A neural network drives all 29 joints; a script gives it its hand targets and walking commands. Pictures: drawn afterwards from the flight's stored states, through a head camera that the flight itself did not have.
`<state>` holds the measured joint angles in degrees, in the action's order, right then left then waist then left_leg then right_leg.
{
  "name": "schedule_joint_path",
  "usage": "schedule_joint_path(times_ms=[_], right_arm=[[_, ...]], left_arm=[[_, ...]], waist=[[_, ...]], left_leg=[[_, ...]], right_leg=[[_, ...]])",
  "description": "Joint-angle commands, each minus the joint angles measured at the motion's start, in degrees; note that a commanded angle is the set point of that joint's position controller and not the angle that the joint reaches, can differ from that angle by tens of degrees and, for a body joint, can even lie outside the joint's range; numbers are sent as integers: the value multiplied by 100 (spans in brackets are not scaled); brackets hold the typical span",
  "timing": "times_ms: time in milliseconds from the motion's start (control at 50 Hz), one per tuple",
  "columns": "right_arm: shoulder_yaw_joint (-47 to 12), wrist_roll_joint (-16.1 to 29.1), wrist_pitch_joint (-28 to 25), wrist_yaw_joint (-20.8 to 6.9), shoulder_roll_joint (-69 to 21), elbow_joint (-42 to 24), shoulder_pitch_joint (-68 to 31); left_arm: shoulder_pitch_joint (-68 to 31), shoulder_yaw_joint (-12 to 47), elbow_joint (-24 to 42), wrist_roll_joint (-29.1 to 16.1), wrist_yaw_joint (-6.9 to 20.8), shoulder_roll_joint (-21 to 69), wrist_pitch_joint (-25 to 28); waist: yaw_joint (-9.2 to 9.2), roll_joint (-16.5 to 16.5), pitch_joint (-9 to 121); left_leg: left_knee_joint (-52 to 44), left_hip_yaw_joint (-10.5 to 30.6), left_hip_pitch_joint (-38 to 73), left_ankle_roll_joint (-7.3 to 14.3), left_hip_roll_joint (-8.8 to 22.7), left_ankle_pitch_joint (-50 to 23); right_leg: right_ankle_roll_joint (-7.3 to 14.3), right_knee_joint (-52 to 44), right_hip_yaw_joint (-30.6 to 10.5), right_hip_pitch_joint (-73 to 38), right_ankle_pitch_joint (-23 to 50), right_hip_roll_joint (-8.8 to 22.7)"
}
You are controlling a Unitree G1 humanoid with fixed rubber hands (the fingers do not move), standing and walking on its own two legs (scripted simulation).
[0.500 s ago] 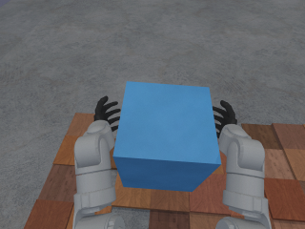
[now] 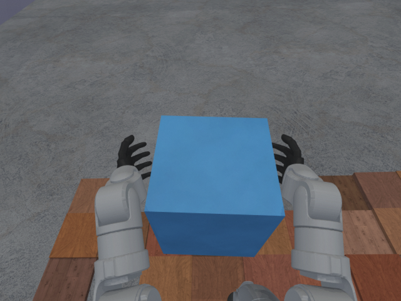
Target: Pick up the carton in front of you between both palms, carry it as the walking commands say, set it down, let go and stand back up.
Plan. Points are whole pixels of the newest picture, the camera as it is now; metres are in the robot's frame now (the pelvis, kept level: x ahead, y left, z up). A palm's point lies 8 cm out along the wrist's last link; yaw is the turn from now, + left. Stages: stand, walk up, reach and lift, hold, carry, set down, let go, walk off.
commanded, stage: carry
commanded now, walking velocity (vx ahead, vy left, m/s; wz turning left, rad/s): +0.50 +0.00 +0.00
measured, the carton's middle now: (211, 191) +0.32 -0.02 +0.03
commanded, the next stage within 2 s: none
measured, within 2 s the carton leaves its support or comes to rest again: neither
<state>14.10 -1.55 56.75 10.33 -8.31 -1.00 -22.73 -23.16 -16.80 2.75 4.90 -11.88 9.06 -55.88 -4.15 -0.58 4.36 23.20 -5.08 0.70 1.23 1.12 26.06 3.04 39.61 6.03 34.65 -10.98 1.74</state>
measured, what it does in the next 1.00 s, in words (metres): climbs: right foot, then left foot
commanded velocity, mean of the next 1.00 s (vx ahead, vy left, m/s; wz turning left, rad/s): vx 0.50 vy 0.00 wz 0.00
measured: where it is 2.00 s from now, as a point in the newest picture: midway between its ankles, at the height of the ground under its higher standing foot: (203, 158)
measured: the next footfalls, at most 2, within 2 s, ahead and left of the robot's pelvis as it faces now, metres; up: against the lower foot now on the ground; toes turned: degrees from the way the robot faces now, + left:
right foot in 0.02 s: +0.19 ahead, -0.10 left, +0.02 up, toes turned -5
left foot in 0.74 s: +0.45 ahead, +0.00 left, +0.02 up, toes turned +0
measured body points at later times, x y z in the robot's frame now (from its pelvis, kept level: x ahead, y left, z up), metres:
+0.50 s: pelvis +0.17 -0.06 +0.03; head +0.16 -0.10 +0.48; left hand +0.50 +0.07 +0.15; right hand +0.49 -0.25 +0.12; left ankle +0.30 +0.08 -0.64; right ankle +0.14 -0.09 -0.72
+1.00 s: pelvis +0.44 -0.05 +0.04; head +0.46 -0.04 +0.49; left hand +0.81 +0.06 +0.16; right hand +0.76 -0.25 +0.16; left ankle +0.41 +0.00 -0.70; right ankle +0.51 -0.21 -0.63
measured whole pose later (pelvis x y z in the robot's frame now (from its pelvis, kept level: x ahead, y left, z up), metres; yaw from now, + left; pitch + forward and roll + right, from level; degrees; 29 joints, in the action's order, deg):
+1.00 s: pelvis +0.44 -0.05 +0.04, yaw -5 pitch +3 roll -1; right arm 14.6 1.6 59.3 11.6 -7.6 -6.8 -26.8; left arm -26.5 -16.1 9.4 1.5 -13.0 7.6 -59.4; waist -3.7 0.6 1.6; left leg 22.5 -6.4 -10.2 6.1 -3.2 15.3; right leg 2.1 57.7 0.4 38.7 -14.8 3.2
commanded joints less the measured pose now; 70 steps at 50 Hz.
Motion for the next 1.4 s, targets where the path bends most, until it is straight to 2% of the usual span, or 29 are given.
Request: schedule_joint_path(times_ms=[0,20,40,60,100,180,240,360,500,620,680,700,720,740,760,780,820,860,920,1040,1120,1160,1180,1200,1220,1240,1260,1320,1380], right_arm=[[-3560,858,-104,8,-4273,-418,-3051],[-3507,758,-93,39,-4310,-442,-3041],[-3490,703,-102,68,-4281,-479,-3106],[-3362,637,-124,100,-4186,-417,-3064],[-3294,648,-167,97,-4408,-402,-3017],[-3431,699,-323,53,-4607,-624,-3253],[-3592,726,-296,83,-4347,-831,-3172],[-3512,703,-5,130,-4046,-556,-2735],[-3440,625,141,156,-4193,-208,-3179],[-3177,436,95,188,-4209,29,-3253],[-3074,519,11,166,-4251,-110,-3423],[-3108,561,-29,150,-4339,-175,-3369],[-3166,606,-87,125,-4413,-307,-3414],[-3162,574,-118,117,-4373,-167,-3245],[-3127,662,-109,127,-4375,-181,-3251],[-3279,750,-80,171,-4130,-506,-3455],[-3696,1297,-4,58,-4255,-930,-4013],[-3527,1257,80,40,-4042,-710,-3769],[-3419,1339,159,86,-3808,-1146,-3854],[-3052,1043,366,190,-3339,-1130,-3255],[-3059,937,460,187,-3314,-1096,-3287],[-3105,931,477,187,-3384,-1059,-3428],[-3131,931,488,187,-3527,-1090,-3680],[-3152,961,498,149,-3669,-1170,-3697],[-3208,970,510,116,-3752,-1128,-3544],[-3192,972,499,84,-3868,-962,-3596],[-3076,830,471,72,-3926,-903,-3616],[-3000,535,308,40,-4256,-548,-3477],[-3100,394,138,75,-4229,-426,-3328]], left_arm=[[-2640,3141,-51,-611,44,3905,18],[-2728,3197,-47,-688,62,3844,41],[-2739,3242,-92,-731,64,3869,65],[-2726,3309,-22,-844,86,4028,45],[-3005,3611,200,-1113,219,4339,114],[-3505,3981,748,-1509,367,4495,313],[-3084,3771,912,-1291,276,4023,262],[-2578,3521,741,-1032,162,3606,-31],[-2795,3229,305,-831,174,3597,-165],[-3157,3234,124,-976,173,3773,-107],[-3271,3396,229,-1060,162,4001,-25],[-3383,3421,337,-1075,164,4049,17],[-3483,3476,417,-1008,148,4079,45],[-3705,3553,616,-1120,151,4159,45],[-3846,3588,604,-1189,154,4054,27],[-3399,3355,304,-1076,80,3870,-25],[-3182,3095,507,-805,-58,3630,-49],[-3213,3057,474,-743,-68,3531,-206],[-3406,3222,783,-953,-97,3485,-291],[-3352,3272,886,-1157,-152,3279,-492],[-3340,3231,797,-1193,-100,3319,-625],[-3353,3260,709,-1252,-45,3454,-647],[-3369,3234,734,-1215,-17,3449,-629],[-3440,3229,675,-1175,-15,3459,-607],[-2983,3228,431,-1140,0,3655,-597],[-3085,3261,585,-1126,30,3731,-573],[-3416,3474,690,-1245,93,4006,-513],[-4054,3922,931,-1580,308,4400,-286],[-3687,4009,662,-1610,392,4353,-152]], waist=[[843,-308,2059],[848,881,2133],[563,1838,2223],[513,1582,2184],[418,612,2022],[460,452,2065],[470,697,1964],[539,360,1555],[599,734,1046],[552,805,845],[134,957,1464],[-180,649,2023],[-339,-363,2181],[-219,-1722,1625],[-96,-905,1551],[18,-680,1631],[402,326,1757],[293,-50,1413],[148,-614,1348],[-40,-691,1329],[261,-964,1627],[763,-537,2220],[932,116,2578],[922,1515,2851],[975,1563,2939],[896,880,2766],[995,696,2470],[825,583,1991],[919,960,1892]], left_leg=[[2103,-361,-1083,44,494,-4924],[3443,-222,-2515,-202,-82,-2257],[4740,196,-3543,-234,-452,98],[5551,693,-3820,-175,-235,167],[4957,836,-3875,-173,229,-326],[4092,407,-3655,-206,225,-581],[3606,309,-4003,-305,367,-857],[2799,110,-4695,-437,346,-1158],[2764,-132,-5031,-415,191,-1226],[2085,-464,-4528,-225,-15,-781],[1117,-1028,-2008,19,-524,-469],[290,-963,-325,104,-444,-803],[171,282,1200,281,304,-354],[-436,2714,1644,1078,1435,-1918],[-370,3300,1292,1499,1559,-3345],[-410,3577,1038,1653,1786,-3241],[-571,2596,234,1344,1714,-1463],[-810,2203,-302,1056,1304,-1522],[-807,1512,37,989,1132,-2872],[-479,640,544,775,645,-4894],[590,286,809,435,711,-6852],[2369,-155,20,163,464,-5710],[3367,-17,-1454,155,229,-3973],[5022,71,-3312,-24,-554,-623],[5939,621,-3833,57,-612,311],[5754,926,-3948,178,-242,152],[5393,955,-4060,224,-123,76],[4012,844,-3956,107,83,-101],[2506,529,-3655,27,59,-354]], right_leg=[[83,-958,295,-3581,-83,-502],[355,-1460,-1931,-4600,-566,784],[883,-2048,-3937,-4859,-597,1785],[1055,-2222,-4073,-4488,-990,1783],[764,-2411,-3225,-3891,-1457,1425],[497,-2361,-1990,-3787,-827,1094],[593,-2777,-1862,-4104,-928,1120],[571,-3089,-1674,-4804,-504,1128],[644,-2986,-1427,-4942,133,883],[766,-2583,-1395,-4962,2003,972],[477,-1131,-646,-4174,4907,870],[342,264,-275,-3497,4617,690],[164,1629,-302,-1813,2537,306],[-93,3413,-256,302,-1333,-923],[-35,3953,-906,517,-1561,-621],[-3,4304,-901,816,-1664,-499],[140,3723,-1039,551,-1029,94],[17,2935,-683,251,-770,142],[-92,2231,-434,705,-433,82],[-95,69,226,418,351,-268],[180,-970,333,-793,1086,-512],[201,-1819,296,-2782,1367,-381],[391,-1308,-602,-4330,1516,225],[1367,-1112,-2773,-5414,2472,1495],[1727,-1397,-3502,-5347,1888,1517],[1534,-1381,-3063,-4988,1729,1403],[1520,-1492,-2864,-4576,1686,1400],[1223,-1847,-2171,-3775,747,1195],[1224,-1858,-1718,-3592,1049,1009]])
